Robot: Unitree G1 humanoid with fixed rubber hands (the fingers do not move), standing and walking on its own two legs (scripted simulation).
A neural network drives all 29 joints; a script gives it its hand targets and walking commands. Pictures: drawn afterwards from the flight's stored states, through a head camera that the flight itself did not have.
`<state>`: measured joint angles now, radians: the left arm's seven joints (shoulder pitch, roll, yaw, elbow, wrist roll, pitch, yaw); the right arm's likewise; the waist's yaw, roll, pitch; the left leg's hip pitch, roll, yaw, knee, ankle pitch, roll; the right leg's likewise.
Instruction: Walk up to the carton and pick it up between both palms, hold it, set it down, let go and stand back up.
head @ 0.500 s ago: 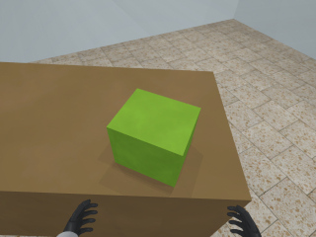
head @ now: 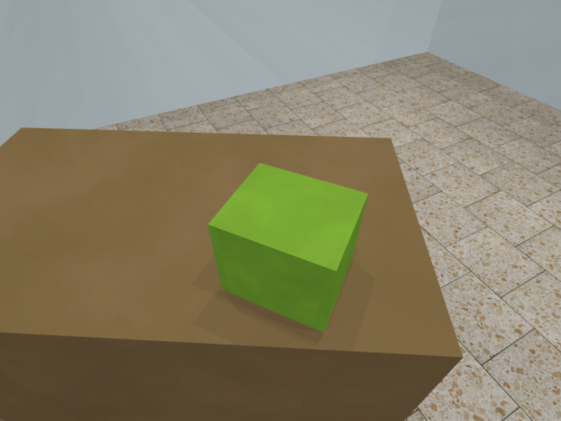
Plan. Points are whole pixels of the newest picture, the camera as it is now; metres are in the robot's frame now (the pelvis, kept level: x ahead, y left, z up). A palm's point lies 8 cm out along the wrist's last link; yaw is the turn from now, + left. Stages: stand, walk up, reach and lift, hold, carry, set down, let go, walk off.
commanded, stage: stand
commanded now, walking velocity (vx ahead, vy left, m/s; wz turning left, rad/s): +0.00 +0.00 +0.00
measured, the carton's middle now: (290, 244) +0.44 +0.00 -0.01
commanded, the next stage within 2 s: none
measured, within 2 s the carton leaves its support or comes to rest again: neither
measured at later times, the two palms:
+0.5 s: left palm out of the picture -0.03 +0.26 -0.12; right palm out of the picture -0.02 -0.25 -0.13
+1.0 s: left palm out of the picture -0.01 +0.24 -0.12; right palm out of the picture -0.02 -0.26 -0.13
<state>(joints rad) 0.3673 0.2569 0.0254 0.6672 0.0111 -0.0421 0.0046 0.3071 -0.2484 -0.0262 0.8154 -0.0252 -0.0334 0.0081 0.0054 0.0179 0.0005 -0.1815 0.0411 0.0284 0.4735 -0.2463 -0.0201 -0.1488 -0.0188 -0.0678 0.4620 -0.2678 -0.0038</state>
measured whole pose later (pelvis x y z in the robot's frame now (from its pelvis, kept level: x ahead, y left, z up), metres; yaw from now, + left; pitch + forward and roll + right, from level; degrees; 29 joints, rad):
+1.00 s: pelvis -0.04 -0.01 -0.01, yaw +0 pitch -1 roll +0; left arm 0.41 0.24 0.02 0.81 0.01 -0.03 0.02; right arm 0.40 -0.23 -0.02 0.88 -0.02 -0.01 -0.01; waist 0.00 0.00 -0.01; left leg -0.29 0.05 0.00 0.52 -0.21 -0.04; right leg -0.26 -0.01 -0.08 0.52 -0.24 -0.03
